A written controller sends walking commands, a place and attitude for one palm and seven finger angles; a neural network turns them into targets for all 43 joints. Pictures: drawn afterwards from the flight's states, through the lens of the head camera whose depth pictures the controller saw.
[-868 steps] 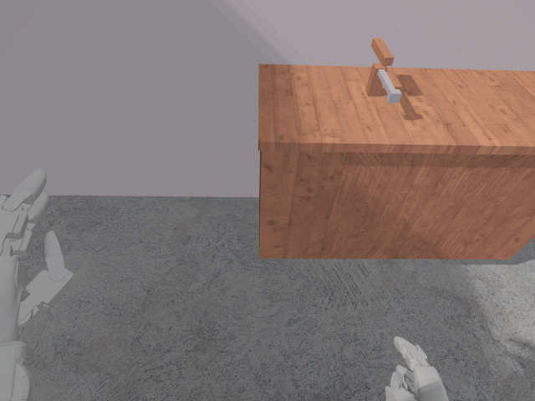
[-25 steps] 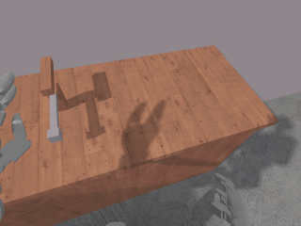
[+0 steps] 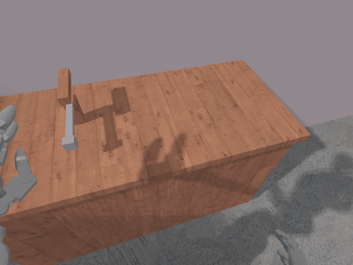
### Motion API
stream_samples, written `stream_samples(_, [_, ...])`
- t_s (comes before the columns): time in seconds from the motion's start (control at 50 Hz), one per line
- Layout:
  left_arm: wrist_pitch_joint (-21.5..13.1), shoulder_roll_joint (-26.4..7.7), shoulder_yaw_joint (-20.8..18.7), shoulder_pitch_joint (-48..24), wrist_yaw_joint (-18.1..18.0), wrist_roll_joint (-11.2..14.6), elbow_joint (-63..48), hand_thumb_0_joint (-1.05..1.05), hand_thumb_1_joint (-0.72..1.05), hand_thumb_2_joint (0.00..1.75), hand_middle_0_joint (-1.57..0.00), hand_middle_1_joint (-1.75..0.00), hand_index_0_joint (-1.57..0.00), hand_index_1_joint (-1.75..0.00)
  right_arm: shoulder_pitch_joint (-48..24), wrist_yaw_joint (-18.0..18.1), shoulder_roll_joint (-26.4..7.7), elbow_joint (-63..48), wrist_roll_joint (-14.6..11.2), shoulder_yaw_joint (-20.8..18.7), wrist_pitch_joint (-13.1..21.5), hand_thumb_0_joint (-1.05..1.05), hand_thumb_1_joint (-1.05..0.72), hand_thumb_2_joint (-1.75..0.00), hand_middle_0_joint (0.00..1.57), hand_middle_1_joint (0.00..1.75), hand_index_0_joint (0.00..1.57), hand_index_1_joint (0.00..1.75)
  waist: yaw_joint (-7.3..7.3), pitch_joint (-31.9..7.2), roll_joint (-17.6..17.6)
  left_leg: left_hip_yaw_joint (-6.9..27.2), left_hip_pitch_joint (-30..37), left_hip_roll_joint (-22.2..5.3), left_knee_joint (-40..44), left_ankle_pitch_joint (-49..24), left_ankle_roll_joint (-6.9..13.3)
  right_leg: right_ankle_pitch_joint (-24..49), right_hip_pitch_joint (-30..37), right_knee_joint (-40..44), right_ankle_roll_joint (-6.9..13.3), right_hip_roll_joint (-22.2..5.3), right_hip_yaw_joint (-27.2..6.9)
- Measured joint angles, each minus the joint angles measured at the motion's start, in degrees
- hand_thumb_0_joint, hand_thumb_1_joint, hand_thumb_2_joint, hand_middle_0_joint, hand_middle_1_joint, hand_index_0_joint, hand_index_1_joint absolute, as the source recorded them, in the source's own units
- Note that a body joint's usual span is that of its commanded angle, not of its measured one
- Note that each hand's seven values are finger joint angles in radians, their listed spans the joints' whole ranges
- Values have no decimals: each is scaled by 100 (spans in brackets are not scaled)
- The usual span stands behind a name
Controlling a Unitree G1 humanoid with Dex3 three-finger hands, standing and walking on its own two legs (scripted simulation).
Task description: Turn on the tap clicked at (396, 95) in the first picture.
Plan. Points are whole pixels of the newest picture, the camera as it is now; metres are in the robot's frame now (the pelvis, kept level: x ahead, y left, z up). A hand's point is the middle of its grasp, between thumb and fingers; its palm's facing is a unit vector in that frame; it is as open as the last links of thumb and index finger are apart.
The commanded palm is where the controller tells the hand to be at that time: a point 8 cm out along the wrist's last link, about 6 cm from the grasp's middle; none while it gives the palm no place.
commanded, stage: come to a stop and stand still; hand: left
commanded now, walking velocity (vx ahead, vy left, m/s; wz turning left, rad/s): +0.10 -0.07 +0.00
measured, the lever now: (69, 143) +0.38 +0.30 +0.03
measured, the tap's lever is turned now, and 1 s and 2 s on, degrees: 0 0 0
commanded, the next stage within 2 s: look again from close up in 0.62 s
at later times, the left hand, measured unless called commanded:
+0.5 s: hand (17, 153) +0.24 +0.27 +0.19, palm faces +0.51 -0.77 -0.38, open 7.4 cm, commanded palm +0.15 +0.27 +0.18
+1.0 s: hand (12, 183) +0.20 +0.27 +0.17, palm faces +0.43 -0.87 -0.26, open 7.4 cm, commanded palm +0.15 +0.30 +0.18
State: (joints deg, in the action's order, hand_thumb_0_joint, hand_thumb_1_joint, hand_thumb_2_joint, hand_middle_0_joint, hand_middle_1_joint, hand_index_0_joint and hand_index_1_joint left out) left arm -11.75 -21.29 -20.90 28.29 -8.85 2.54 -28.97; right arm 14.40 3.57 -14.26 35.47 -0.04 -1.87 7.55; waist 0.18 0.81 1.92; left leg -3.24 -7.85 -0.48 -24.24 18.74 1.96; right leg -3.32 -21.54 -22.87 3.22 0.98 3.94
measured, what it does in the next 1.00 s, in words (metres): stands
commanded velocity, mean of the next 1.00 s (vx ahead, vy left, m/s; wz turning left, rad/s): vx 0.03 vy -0.02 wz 0.00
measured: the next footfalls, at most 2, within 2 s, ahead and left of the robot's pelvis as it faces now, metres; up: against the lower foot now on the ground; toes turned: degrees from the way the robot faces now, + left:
none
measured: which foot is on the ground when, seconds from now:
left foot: down 0.00-1.00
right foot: down 0.00-1.00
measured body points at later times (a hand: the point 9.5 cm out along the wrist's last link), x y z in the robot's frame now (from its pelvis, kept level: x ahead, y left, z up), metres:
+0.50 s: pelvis -0.01 -0.01 -0.01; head +0.02 -0.01 +0.44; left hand +0.21 +0.31 +0.21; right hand +0.15 -0.22 -0.10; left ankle -0.06 +0.12 -0.74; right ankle +0.07 -0.08 -0.74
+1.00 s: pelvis -0.02 +0.02 +0.00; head -0.02 +0.04 +0.45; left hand +0.18 +0.31 +0.18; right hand +0.16 -0.20 -0.06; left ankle -0.06 +0.12 -0.74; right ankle +0.07 -0.08 -0.74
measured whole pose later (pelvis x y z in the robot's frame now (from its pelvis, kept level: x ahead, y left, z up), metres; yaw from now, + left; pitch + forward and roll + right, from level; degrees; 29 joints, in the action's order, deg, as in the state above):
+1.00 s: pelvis -0.02 +0.02 +0.00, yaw -1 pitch -4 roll +0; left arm -14.1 -16.9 -17.4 16.9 -6.1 1.2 -19.9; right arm 13.9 0.9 -11.5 34.9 0.0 1.1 10.9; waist -4.1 2.7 2.4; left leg -3.0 -3.8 0.9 -25.0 17.8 1.5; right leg -4.4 -14.8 -22.7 1.1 0.7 0.8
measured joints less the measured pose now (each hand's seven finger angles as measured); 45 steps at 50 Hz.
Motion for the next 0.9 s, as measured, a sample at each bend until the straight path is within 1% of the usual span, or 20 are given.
stream_samples(0.06, [-12,61,32,-263,-7,-26,61,1,89,90,-21,-31,-22,-31,-43,-28,118,61,-50,-9,-50,1,-91,-90,19,30,20,30,-139,154,160,-131,354,83,224,-268,-142,-240,197,-107,-184,-45,-170])
stream_samples(0.1, [14,95,44,-309,25,-53,124,1,89,90,-21,-31,-21,-31,23,-67,175,-24,-97,12,-68,1,-91,-90,19,30,20,30,-99,85,96,-115,427,62,166,-197,-141,-718,239,-318,-286,-40,-160])
stream_samples(0.14, [43,71,54,-380,77,-87,212,1,89,90,-21,-31,-21,-31,103,-134,248,-112,-130,21,-64,1,-90,-90,20,30,20,30,-37,27,43,-43,418,78,-33,-86,-119,-885,365,-562,-323,-71,-179])
stream_samples(0.16, [58,45,41,-406,110,-93,252,1,89,90,-21,-31,-21,-31,125,-176,288,-122,-136,37,-67,1,-90,-90,20,30,20,30,-43,-6,38,-33,403,92,-154,-15,-112,-866,451,-594,-318,-82,-196])
stream_samples(0.22, [73,64,35,-518,177,-98,464,1,89,90,-21,-31,-21,-31,107,-261,380,-73,-124,108,-118,1,-90,-90,20,30,20,30,-46,-11,-77,11,385,24,-484,189,-115,-712,550,-652,-216,-32,-139])
stream_samples(0.28, [132,144,61,-613,211,-102,672,1,89,90,-21,-31,-21,-31,126,-312,449,-18,-120,192,-167,1,-90,-90,20,30,20,30,-71,0,-178,70,367,-52,-676,319,-140,-880,576,-778,-177,29,-77])
stream_samples(0.38, [196,294,124,-618,215,-91,659,1,89,90,-21,-31,-21,-30,160,-367,493,32,-75,267,-161,1,-90,-90,20,30,20,30,-119,152,-247,164,340,-158,-837,464,-221,-694,623,-769,-37,130,11])
stream_samples(0.4, [193,158,70,-890,312,-282,703,1,89,90,-21,-31,-21,-31,184,-323,504,57,2,247,-32,1,-90,-90,20,30,20,30,-240,250,-231,156,275,-196,-916,472,-240,-714,584,-797,11,158,28])
stream_samples(0.42, [42,-57,-30,-1333,419,-363,942,1,89,90,-21,-31,-21,-31,180,-294,520,140,70,230,106,1,-90,-90,20,30,20,30,-356,333,-184,185,171,-204,-990,472,-234,-735,501,-843,66,164,52])
stream_samples(0.44, [-55,-214,-153,-1710,452,-348,1136,1,89,90,-21,-31,-21,-31,121,-303,511,195,88,246,156,1,-90,-90,20,30,20,30,-409,433,-140,224,104,-201,-1003,442,-237,-723,452,-835,109,166,72])
stream_samples(0.46, [-119,-293,-277,-1959,419,-274,1243,1,88,90,-21,-31,-22,-31,38,-344,479,195,73,267,186,1,-90,-90,20,30,20,30,-416,553,-114,235,100,-195,-936,379,-268,-667,439,-778,137,171,63])
stream_samples(0.48, [-159,-307,-372,-2092,369,-207,1276,1,89,90,-21,-31,-22,-31,-33,-384,426,153,65,275,221,1,-90,-90,20,30,20,30,-393,641,-111,209,137,-184,-784,325,-312,-601,420,-714,142,169,31])
stream_samples(0.52, [-237,-205,-426,-2022,273,-104,1138,1,89,90,-21,-31,-21,-31,-153,-458,294,42,56,234,279,1,-90,-90,20,30,20,30,-276,739,-165,127,198,-131,-508,166,-363,-469,417,-548,91,135,-59])
stream_samples(0.58, [-407,-13,-181,-1284,262,-57,646,1,89,90,-20,-31,-21,-30,-274,-518,102,-109,11,117,284,1,-90,-90,20,30,20,30,-24,676,-378,48,192,-96,-335,36,-270,-305,441,-285,5,127,-145])
stream_samples(0.62, [-482,-33,11,-742,356,-51,391,1,89,90,-20,-31,-21,-30,-324,-484,79,-139,-20,52,214,1,-90,-90,20,30,20,30,109,570,-416,55,159,-70,-320,6,-216,-254,447,-192,-11,112,-164])
stream_samples(0.68, [-510,-225,20,-215,474,-1,322,1,89,90,-21,-31,-22,-31,-314,-354,151,-111,-74,15,76,1,-90,-90,20,30,20,30,154,374,-279,116,204,-20,-142,-41,-213,-201,454,-96,-16,92,-186])
stream_samples(0.72, [-459,-298,-77,-111,487,44,456,1,88,90,-21,-31,-22,-31,-226,-263,179,-124,-82,21,31,1,-91,-90,20,30,20,30,78,271,-150,100,257,19,-17,-131,-216,-170,472,-51,-33,60,-210])
stream_samples(0.78, [-347,-220,-211,-223,439,70,719,1,88,90,-22,-31,-22,-31,-70,-178,140,-145,-78,56,76,1,-91,-90,19,30,20,30,-127,202,-51,64,314,62,44,-173,-181,-155,493,-55,-83,26,-253])
stream_samples(0.86, [-236,142,-98,-629,328,37,925,1,89,90,-21,-31,-22,-31,67,-166,88,-78,-65,112,210,1,-91,-90,19,30,20,30,-395,185,-39,61,355,97,-55,-118,-128,-179,562,-98,-132,-9,-263])
stream_samples(0.9, [-214,342,67,-833,287,-5,936,1,89,90,-21,-31,-21,-31,72,-187,104,-28,-42,155,271,1,-91,-90,19,30,20,30,-474,186,-34,61,384,107,-83,-99,-102,-165,618,-72,-153,-19,-267])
